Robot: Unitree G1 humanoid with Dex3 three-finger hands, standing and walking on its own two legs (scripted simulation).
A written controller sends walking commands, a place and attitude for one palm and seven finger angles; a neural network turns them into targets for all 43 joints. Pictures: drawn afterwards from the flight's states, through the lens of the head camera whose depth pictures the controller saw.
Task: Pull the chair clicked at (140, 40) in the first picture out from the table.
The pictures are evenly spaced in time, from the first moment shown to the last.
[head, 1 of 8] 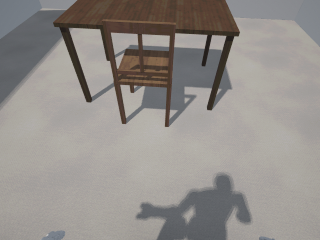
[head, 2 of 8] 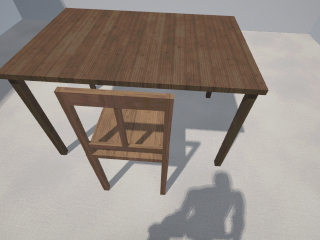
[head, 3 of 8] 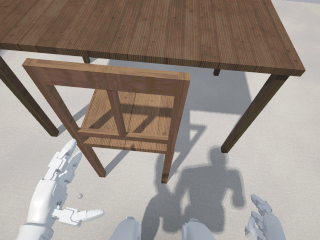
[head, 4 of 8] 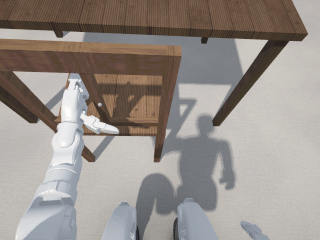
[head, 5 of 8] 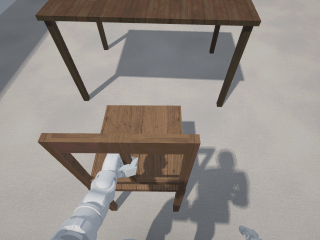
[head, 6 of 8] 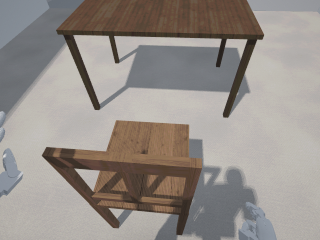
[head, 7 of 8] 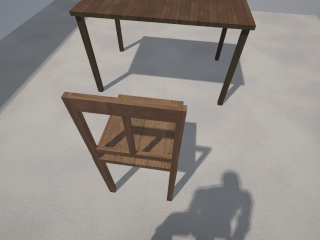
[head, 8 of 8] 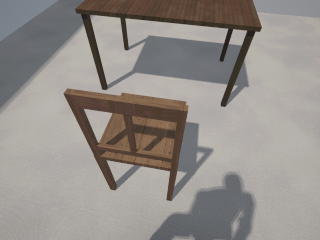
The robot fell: no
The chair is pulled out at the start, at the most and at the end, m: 0.00 0.67 0.66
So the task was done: yes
